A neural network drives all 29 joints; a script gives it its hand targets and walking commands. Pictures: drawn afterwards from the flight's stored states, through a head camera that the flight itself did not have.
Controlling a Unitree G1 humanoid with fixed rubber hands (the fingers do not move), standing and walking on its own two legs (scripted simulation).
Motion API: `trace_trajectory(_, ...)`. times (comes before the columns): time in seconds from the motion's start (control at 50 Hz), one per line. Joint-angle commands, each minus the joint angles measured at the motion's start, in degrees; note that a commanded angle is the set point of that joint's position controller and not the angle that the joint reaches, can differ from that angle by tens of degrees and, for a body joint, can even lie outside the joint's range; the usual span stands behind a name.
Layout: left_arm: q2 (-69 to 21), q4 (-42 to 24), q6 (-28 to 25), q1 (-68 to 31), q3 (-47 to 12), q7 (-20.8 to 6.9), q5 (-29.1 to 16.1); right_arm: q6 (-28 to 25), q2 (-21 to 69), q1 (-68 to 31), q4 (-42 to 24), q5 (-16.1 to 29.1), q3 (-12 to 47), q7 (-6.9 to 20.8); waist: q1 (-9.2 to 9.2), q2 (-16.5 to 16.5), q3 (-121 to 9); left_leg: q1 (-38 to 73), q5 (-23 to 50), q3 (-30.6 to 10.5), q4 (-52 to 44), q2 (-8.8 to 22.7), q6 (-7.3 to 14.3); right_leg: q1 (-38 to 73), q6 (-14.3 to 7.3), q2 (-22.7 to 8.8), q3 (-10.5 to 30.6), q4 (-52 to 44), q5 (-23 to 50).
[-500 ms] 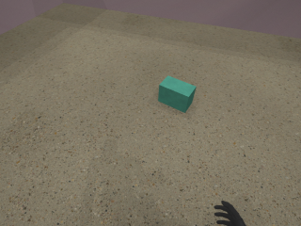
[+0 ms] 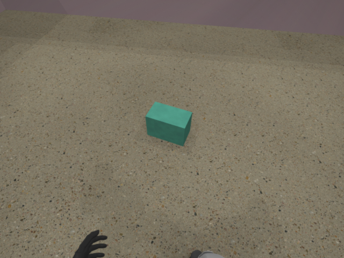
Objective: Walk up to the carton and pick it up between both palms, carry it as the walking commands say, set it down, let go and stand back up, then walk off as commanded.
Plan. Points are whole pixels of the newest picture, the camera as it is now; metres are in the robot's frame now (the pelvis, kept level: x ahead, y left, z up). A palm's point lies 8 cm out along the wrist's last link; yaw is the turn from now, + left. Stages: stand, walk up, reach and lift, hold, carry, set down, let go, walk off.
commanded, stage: walk up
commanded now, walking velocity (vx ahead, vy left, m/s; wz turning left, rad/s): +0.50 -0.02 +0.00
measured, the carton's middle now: (169, 123) +1.08 -0.10 -0.67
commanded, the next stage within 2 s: none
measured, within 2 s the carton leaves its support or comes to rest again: neither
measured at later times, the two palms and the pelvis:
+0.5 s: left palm out of the picture +0.13 +0.24 -0.12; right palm (225, 158) +0.42 -0.21 -0.10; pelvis +0.25 +0.01 +0.01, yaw +0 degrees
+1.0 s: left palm (98, 128) +0.60 +0.22 -0.12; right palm (239, 178) +0.35 -0.24 -0.11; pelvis +0.46 +0.00 +0.01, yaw +0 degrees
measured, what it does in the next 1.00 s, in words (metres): walks ahead: right foot, then left foot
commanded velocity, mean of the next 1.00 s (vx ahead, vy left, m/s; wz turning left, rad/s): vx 0.43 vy -0.03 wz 0.00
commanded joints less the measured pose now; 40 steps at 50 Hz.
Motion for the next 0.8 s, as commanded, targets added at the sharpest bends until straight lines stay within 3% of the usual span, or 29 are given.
trace_trajectory(0.0, 8.54, 3.6, -2.27, 16.55, 2.75, 2.02, 0.66, -0.15, -8.07, -0.88, -1.31, -0.42, -0.31, 0.26, 10.57, -0.46, -7.43, -17.18, 26.77, -0.9, 21.22, 4.1, 8.08, 28.79, -3.24, 1.16, -2.22, -3.26, -3.82)
trace_trajectory(0.02, 13.69, 5.16, -3.04, 25.5, 4.48, 2.74, 1.34, -0.53, -4.02, -0.53, -4.53, -0.21, 1.03, 0.43, 14.1, -15.3, -15.96, -29.87, 3.1, -2.21, 39.95, 1.35, 6.33, 41.63, -5.64, -14.78, 17.6, -7.07, -15.47)
trace_trajectory(0.04, 18.56, 5.3, -3.01, 29.31, 4.92, 3.04, 0.49, -0.75, -3.05, -0.42, -6.57, 0.59, 0.64, 0.48, 14.68, -21.0, -20.11, -40.25, -10.57, -7.5, 53.28, -4.38, 5.92, 45.32, -9.01, -25.26, 42.54, -18.08, -19.72)
trace_trajectory(0.06, 18.12, 5.19, -2.69, 26.4, 4.44, 2.94, 0.09, -0.03, -6.26, -1.33, -4.69, 0.28, -0.69, 0.05, 11.13, -6.51, -15.24, -42.73, -4.9, -12.43, 57.61, -2.21, 5.69, 38.48, -8.7, -25.18, 42.05, -17.7, -15.29)
trace_trajectory(0.08, 14.0, 4.38, -2.91, 21.51, 3.66, 3.09, -0.33, 0.06, -5.32, -2.09, -4.15, 0.73, -1.08, 0.09, 9.04, -4.48, -9.26, -41.95, 0.05, -11.96, 57.09, -0.05, 5.28, 31.47, -8.11, -22.6, 33.25, -16.25, -7.1)
trace_trajectory(0.1, 9.36, 3.86, -3.49, 16.63, 2.95, 3.07, -0.89, 0.49, -3.78, -3.18, -3.63, 0.26, -1.0, 0.45, 6.81, -4.71, -4.44, -39.17, 4.7, -11.38, 53.61, 1.99, 4.84, 24.69, -6.88, -18.41, 24.7, -16.48, -1.7)
trace_trajectory(0.12, 6.66, 3.77, -3.89, 14.08, 2.44, 3.08, -0.83, 1.29, -3.3, -3.78, -3.97, -0.18, -1.03, 0.97, 5.64, -7.0, -2.68, -36.03, 6.48, -10.72, 51.04, 2.63, 4.43, 20.21, -5.68, -15.36, 18.81, -17.05, 0.27)
trace_trajectory(0.16, 5.92, 4.24, -4.39, 14.63, 1.65, 2.97, -0.46, 3.23, -3.05, -4.48, -4.66, -0.66, -0.99, 1.89, 5.47, -9.89, -2.13, -33.33, 9.38, -8.63, 48.83, 1.55, 4.36, 17.43, -4.79, -12.56, 12.78, -17.72, 2.83)
trace_trajectory(0.28, 6.84, 6.51, -4.62, 22.64, 1.58, 3.59, -0.4, 4.64, -4.03, -19.76, -9.79, -0.51, -0.76, 3.78, 8.2, -8.64, 2.59, -39.58, 15.83, -5.69, 34.7, 0.91, 2.27, 20.82, -6.19, -13.22, 10.27, -22.4, 0.31)
trace_trajectory(0.36, 7.29, 7.65, -4.28, 24.95, 1.72, 3.94, -0.43, 4.18, -3.4, -27.8, -11.94, -0.05, -0.06, 4.63, 9.77, -8.43, 5.13, -37.28, 19.26, -3.61, 22.89, -0.5, 1.4, 21.66, -6.62, -12.63, 7.32, -24.47, -2.81)
trace_trajectory(0.42, 7.81, 8.78, -3.65, 25.28, 1.63, 3.92, -0.64, 3.25, -3.52, -30.71, -13.38, 0.27, 0.35, 4.44, 9.2, -13.54, 4.22, -28.03, 15.84, -1.79, 16.31, -1.36, 2.48, 20.55, -6.33, -9.29, 1.97, -24.36, -4.46)
trace_trajectory(0.46, 8.53, 10.26, -3.25, 26.55, 1.48, 4.15, -0.95, 2.48, -4.43, -28.59, -12.52, -0.06, 0.0, 3.59, 8.43, -9.44, 4.03, -24.93, 11.53, -0.11, 14.87, -2.12, 2.61, 21.66, -6.84, -10.37, 3.28, -21.58, 0.26)
trace_trajectory(0.48, 9.19, 10.75, -3.15, 26.08, 1.68, 4.27, -1.28, 1.92, -5.36, -24.54, -11.21, -0.34, -0.32, 3.19, 6.5, -6.1, 2.34, -20.78, 10.99, 0.68, 12.32, -2.88, 2.9, 22.19, -6.35, -10.06, 3.09, -16.43, 4.75)
trace_trajectory(0.5, 8.8, 11.13, -2.98, 26.16, 1.61, 4.31, -1.52, 1.18, -7.41, -17.78, -8.85, -0.71, -0.94, 2.61, 3.73, -0.97, -1.32, -12.94, 10.86, 1.33, 9.57, -3.66, 3.69, 21.23, -5.38, -7.6, 1.4, -6.0, 8.41)
trace_trajectory(0.52, 6.88, 10.61, -2.98, 26.8, 0.88, 4.26, -1.32, 0.34, -11.15, -8.86, -6.26, -1.36, -2.12, 1.83, 0.3, 4.87, -8.02, -0.83, 8.11, -3.42, 9.94, 0.39, 5.47, 14.74, -3.83, -5.01, 0.15, 9.02, 4.78)
trace_trajectory(0.54, 2.18, 8.05, -3.2, 28.0, -0.42, 4.26, -1.85, 0.19, -18.09, -2.51, -6.06, -1.61, -3.55, 1.1, -2.43, 20.63, -14.52, 11.33, 3.22, -31.13, 1.26, 20.03, 10.49, -1.82, -0.97, 1.03, 0.06, 28.33, -23.15)
trace_trajectory(0.56, 5.68, 8.02, -2.53, 24.66, 1.94, 3.88, -0.71, 0.78, -22.5, 2.63, -4.91, -0.49, -4.12, 0.46, -2.55, 11.79, -12.82, 9.17, 5.5, -46.54, -6.42, 25.72, 12.01, -9.25, -0.81, 2.95, 9.06, 37.65, -26.42)
trace_trajectory(0.58, 6.69, 8.06, -2.08, 22.6, 2.14, 3.58, -0.36, 0.86, -19.13, -1.95, -4.84, -0.17, -3.12, 0.2, 0.34, 6.94, -7.39, 3.04, 10.75, -38.19, -5.08, 23.06, 11.75, -10.31, -0.94, -0.33, 11.54, 40.59, -20.8)
trace_trajectory(0.62, 3.4, 8.7, -1.64, 23.35, 1.29, 3.01, -0.03, -0.09, -10.19, -12.27, -6.58, 0.22, -1.3, 0.58, 5.92, 6.41, -2.05, -8.48, 22.14, -23.15, -3.11, 14.4, 9.78, -5.32, -0.96, -2.69, 11.38, 36.99, -12.32)
trace_trajectory(0.64, 2.54, 9.29, -0.93, 23.69, 1.27, 2.75, 0.23, -0.37, -7.69, -13.87, -6.65, 0.39, -0.85, 0.64, 6.95, 7.73, -1.71, -11.12, 24.37, -17.7, -3.26, 11.84, 8.81, -2.95, -0.37, -2.83, 10.22, 35.14, -9.96)
trace_trajectory(0.68, 2.39, 9.07, 0.53, 22.06, 1.56, 2.27, 0.45, -0.89, -7.28, -11.61, -5.78, 0.67, -0.78, 0.63, 7.23, 9.54, -2.09, -12.02, 32.68, -12.08, -2.82, 10.49, 8.24, -1.37, 0.62, -2.03, 7.5, 33.51, -6.72)
trace_trajectory(0.78, 2.42, 5.61, 2.07, 11.82, 1.06, 1.13, 0.03, -0.96, -8.43, -5.49, -3.71, 0.47, -1.21, -0.04, 4.94, 10.14, 0.45, -10.34, 41.53, -7.27, -3.53, 10.36, 8.97, -4.47, 2.0, -1.51, 4.44, 24.76, -1.63)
